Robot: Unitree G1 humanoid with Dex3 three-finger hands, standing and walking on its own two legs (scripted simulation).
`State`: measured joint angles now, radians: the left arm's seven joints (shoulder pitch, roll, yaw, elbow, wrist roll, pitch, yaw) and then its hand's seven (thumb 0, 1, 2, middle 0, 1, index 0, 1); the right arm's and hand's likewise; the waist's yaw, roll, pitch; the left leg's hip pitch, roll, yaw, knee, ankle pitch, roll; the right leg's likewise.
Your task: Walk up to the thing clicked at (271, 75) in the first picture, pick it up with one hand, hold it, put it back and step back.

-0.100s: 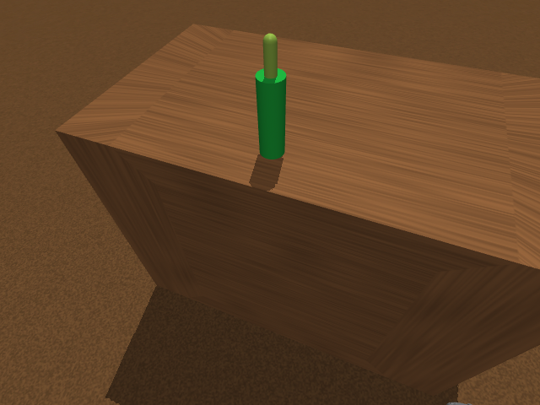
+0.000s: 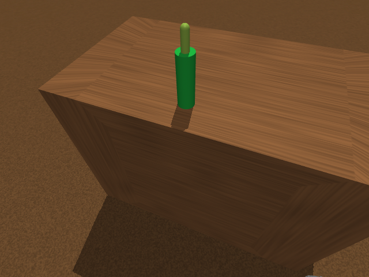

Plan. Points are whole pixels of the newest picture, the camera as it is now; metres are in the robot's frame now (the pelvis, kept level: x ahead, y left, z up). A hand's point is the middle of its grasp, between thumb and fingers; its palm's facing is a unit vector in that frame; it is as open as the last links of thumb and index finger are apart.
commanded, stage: stand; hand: left
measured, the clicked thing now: (185, 69) +0.58 +0.01 +0.14
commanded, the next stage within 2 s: walk up in 1.02 s
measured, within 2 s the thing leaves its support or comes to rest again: neither
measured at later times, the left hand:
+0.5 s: hand out of the picture +0.08 +0.24 -0.16, palm faces -0.03 -0.94 -0.34, open 7.3 cm
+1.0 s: hand out of the picture +0.09 +0.25 -0.16, palm faces -0.04 -0.94 -0.34, open 7.3 cm
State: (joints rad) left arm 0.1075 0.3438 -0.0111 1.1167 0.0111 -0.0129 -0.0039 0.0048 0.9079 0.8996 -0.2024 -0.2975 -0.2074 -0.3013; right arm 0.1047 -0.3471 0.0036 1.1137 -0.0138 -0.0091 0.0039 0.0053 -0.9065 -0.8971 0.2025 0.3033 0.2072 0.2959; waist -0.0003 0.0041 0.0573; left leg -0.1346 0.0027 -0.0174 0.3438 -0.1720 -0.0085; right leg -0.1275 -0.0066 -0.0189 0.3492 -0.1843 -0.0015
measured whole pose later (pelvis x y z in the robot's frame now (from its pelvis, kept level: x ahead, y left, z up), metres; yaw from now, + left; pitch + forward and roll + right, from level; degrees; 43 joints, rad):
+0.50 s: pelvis +0.01 -0.01 +0.00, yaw +0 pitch -2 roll +0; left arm 0.11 0.34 -0.01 1.12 0.01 -0.01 0.00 0.00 0.91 0.90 -0.20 -0.30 -0.21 -0.30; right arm 0.10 -0.35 0.01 1.11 -0.01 -0.01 0.00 0.01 -0.91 -0.90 0.20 0.30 0.21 0.30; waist 0.00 0.01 0.06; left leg -0.12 0.01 -0.02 0.33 -0.18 -0.02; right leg -0.11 0.00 -0.02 0.33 -0.19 -0.01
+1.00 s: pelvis +0.01 +0.00 +0.00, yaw +0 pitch -2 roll +0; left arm 0.11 0.34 0.00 1.12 0.01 -0.01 0.00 0.00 0.91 0.90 -0.20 -0.30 -0.21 -0.30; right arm 0.11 -0.35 0.01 1.11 -0.01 -0.01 0.00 0.01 -0.91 -0.90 0.20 0.30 0.21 0.30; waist 0.00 0.00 0.06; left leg -0.11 0.01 -0.02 0.32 -0.18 -0.02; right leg -0.10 0.00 -0.02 0.32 -0.19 -0.01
